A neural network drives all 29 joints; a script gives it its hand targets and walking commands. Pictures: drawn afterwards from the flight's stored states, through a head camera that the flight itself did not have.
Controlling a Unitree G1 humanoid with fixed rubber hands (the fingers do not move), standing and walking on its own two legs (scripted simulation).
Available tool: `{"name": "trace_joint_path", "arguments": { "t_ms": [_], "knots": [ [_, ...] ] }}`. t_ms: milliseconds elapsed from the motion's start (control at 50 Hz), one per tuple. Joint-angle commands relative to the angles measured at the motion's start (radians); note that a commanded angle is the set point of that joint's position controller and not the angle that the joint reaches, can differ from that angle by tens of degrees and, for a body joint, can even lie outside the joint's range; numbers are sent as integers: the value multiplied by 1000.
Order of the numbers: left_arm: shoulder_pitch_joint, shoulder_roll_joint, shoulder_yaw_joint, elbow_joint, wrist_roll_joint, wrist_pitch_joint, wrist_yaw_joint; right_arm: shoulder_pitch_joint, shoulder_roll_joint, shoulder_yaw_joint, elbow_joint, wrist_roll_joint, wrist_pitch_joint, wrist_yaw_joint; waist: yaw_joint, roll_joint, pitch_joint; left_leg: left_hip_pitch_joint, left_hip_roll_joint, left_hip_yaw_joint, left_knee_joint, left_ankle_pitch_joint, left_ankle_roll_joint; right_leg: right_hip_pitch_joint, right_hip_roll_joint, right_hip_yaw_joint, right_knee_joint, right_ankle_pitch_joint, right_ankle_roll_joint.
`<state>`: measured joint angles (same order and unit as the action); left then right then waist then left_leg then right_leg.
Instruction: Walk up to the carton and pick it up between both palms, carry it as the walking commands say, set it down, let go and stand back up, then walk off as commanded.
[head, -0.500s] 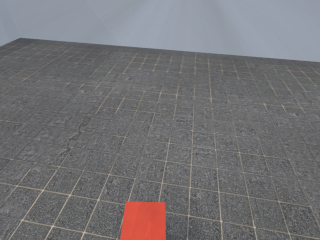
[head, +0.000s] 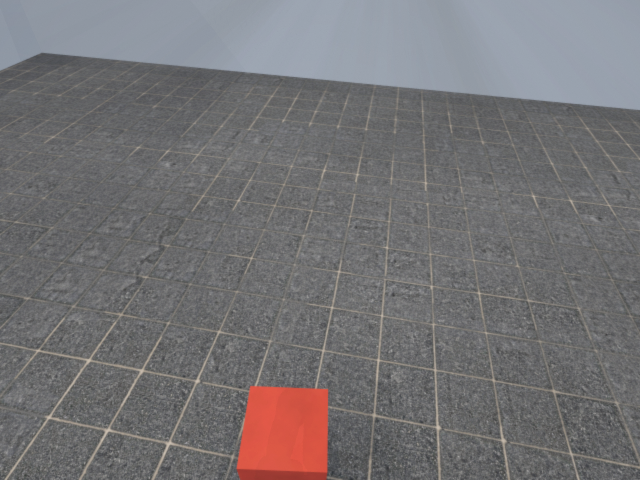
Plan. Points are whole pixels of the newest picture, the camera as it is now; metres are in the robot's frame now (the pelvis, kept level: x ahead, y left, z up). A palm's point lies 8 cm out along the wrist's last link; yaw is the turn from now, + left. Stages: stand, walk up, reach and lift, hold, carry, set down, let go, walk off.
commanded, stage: walk off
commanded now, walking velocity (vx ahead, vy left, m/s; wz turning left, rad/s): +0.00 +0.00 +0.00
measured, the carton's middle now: (287, 444) +0.40 +0.09 -0.64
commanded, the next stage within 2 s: stand in 0.98 s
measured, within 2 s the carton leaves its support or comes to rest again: neither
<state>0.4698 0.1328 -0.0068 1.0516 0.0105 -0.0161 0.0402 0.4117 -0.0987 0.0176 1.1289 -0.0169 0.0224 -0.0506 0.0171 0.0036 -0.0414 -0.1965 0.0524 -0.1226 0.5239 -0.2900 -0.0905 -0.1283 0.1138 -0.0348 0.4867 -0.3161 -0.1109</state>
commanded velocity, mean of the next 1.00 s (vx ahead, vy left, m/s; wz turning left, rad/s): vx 0.00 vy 0.00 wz -0.80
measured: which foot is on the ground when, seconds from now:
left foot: down 0.00-1.00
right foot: down 0.00-0.54, up 0.56-0.98, down 1.00-1.00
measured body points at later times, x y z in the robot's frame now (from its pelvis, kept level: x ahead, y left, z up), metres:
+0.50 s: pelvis -0.01 +0.03 -0.01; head +0.00 +0.06 +0.44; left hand -0.04 +0.28 -0.17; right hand +0.02 -0.22 -0.14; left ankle +0.00 +0.14 -0.72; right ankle -0.03 -0.05 -0.73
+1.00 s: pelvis -0.04 +0.08 -0.02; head -0.02 +0.03 +0.42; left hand +0.25 +0.17 -0.12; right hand -0.16 -0.16 -0.17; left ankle +0.01 +0.13 -0.73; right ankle -0.11 -0.02 -0.73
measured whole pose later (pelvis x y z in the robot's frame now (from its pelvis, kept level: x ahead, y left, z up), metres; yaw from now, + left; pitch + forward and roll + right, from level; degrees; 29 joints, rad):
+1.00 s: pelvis -0.04 +0.08 -0.02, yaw -39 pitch -1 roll +1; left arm 0.08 0.25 0.06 0.73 0.02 0.10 -0.05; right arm 0.27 -0.26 -0.07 0.80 -0.03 0.00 -0.02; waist -0.03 0.04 0.13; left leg -0.28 0.17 0.47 0.76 -0.42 0.05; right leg -0.36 -0.11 -0.11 0.81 -0.45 0.03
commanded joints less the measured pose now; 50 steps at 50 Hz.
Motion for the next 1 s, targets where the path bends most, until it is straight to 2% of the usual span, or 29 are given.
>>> {"name": "trace_joint_path", "arguments": {
  "t_ms": [0,160,180,220,260,280,320,340,380,400,440,460,480,500,520,540,560,580,600,620,680,760,840,900,920,940,960,980],
  "knots": [
    [92,90,14,-2,-1,-6,3,85,-61,-7,6,2,-2,-3,-2,8,227,-60,17,19,-56,133,49,-135,-215,218,-204,166,53],
    [82,84,10,14,-4,-7,4,76,-55,-6,22,5,-3,-4,0,13,220,-52,20,20,-65,148,50,-101,-208,194,-185,220,47],
    [79,82,10,12,-5,-5,3,62,-69,-11,16,3,-4,-7,3,12,223,-54,23,36,-56,135,43,-108,-211,215,-181,234,47],
    [52,133,28,-15,-5,1,4,1,-110,-30,-29,1,-5,-23,13,-41,217,-86,22,93,33,62,9,-114,-259,287,-168,318,55],
    [33,175,46,-41,-4,9,4,-11,-120,-41,-63,0,-2,-35,10,-86,210,-140,5,138,117,-32,-7,-114,-305,367,-156,361,12],
    [38,196,55,-50,-1,12,2,-20,-122,-46,-83,-1,-1,-39,16,-106,203,-169,-9,150,167,-95,-7,-118,-325,413,-153,353,-28],
    [78,201,62,-55,14,20,1,-75,-131,-58,-133,-3,0,-42,43,-140,215,-244,-34,130,276,-242,3,-134,-358,529,-158,373,-111],
    [98,200,65,-54,21,25,2,-99,-131,-61,-157,-1,-1,-39,54,-137,215,-277,-38,112,319,-273,6,-131,-370,568,-158,400,-139],
    [77,209,74,-70,25,32,8,-103,-112,-62,-186,8,-11,-35,42,-136,196,-310,-40,81,340,-270,15,-112,-385,614,-133,495,-170],
    [56,221,81,-81,22,34,10,-96,-107,-63,-198,11,-18,-35,31,-132,181,-299,-42,69,324,-252,18,-113,-384,625,-119,538,-170],
    [-16,226,90,-115,16,40,8,-71,-119,-71,-210,14,-29,-34,-5,-115,145,-208,-54,59,216,-180,23,-149,-356,628,-95,551,-137],
    [-70,220,92,-136,10,43,5,-33,-129,-76,-207,14,-32,-36,-37,-93,130,-105,-62,67,95,-105,22,-203,-320,602,-63,520,-97],
    [-146,211,93,-165,0,44,1,41,-139,-83,-193,11,-36,-40,-88,-51,108,77,-49,79,-70,16,21,-314,-257,534,4,428,-29],
    [-170,151,86,-188,-15,40,-2,88,-215,-101,-188,-8,-38,-47,-103,114,75,265,117,-56,-198,95,58,-482,-136,378,200,103,63],
    [-116,80,74,-210,-7,37,8,46,-300,-109,-221,-4,-30,-50,-49,358,21,325,387,-276,-225,312,135,-589,11,106,480,-331,112],
    [-143,177,94,-219,14,45,13,-2,-273,-109,-231,-7,-15,-53,-55,296,10,207,426,-259,-226,389,203,-555,-96,40,635,-300,134],
    [-132,219,102,-211,21,54,4,-48,-219,-98,-260,-8,-11,-50,-40,225,58,102,386,-203,-229,429,199,-495,-130,56,674,-259,150],
    [-121,206,103,-197,25,60,-9,-80,-170,-80,-279,-4,-11,-46,-18,145,106,43,330,-120,-234,404,169,-486,-156,66,702,-207,162],
    [-108,173,102,-186,27,69,-24,-115,-162,-73,-295,-5,-13,-48,3,128,130,2,286,-37,-236,388,159,-484,-169,60,748,-160,175],
    [-99,166,101,-184,33,80,-37,-147,-187,-78,-312,-6,-18,-54,12,130,134,-14,263,28,-226,392,167,-479,-176,43,784,-125,186],
    [-151,152,90,-216,21,102,-54,-156,-215,-90,-339,-14,-21,-45,11,166,154,-50,253,132,-234,336,217,-478,-184,-2,769,-75,199],
    [-268,164,90,-288,19,118,-73,-132,-236,-96,-367,-17,-30,-24,-18,158,121,-14,313,174,-232,261,246,-465,-214,-22,679,-57,194],
    [-375,149,79,-364,17,120,-88,-107,-282,-111,-376,-23,-39,5,-52,125,68,47,363,242,-162,314,252,-405,-231,-60,520,-125,165],
    [-412,150,75,-395,2,112,-90,-97,-307,-121,-378,-18,-39,23,-63,136,28,58,376,325,-76,363,226,-294,-199,-116,361,-170,144],
    [-407,163,78,-401,0,107,-87,-89,-313,-125,-379,-16,-37,29,-60,144,18,47,386,342,-37,363,211,-251,-190,-122,314,-166,138],
    [-378,173,82,-398,0,100,-85,-92,-325,-130,-381,-11,-33,33,-42,144,5,11,388,358,22,339,186,-187,-181,-125,251,-146,132],
    [-311,197,91,-387,2,89,-81,-113,-331,-138,-388,-1,-27,39,8,94,-16,-74,372,390,128,298,135,-65,-182,-102,114,-21,118],
    [-198,282,119,-357,13,73,-69,-92,-304,-135,-397,5,-23,47,66,-87,-90,-240,290,434,386,260,56,154,-239,71,-39,92,75]
  ]
}}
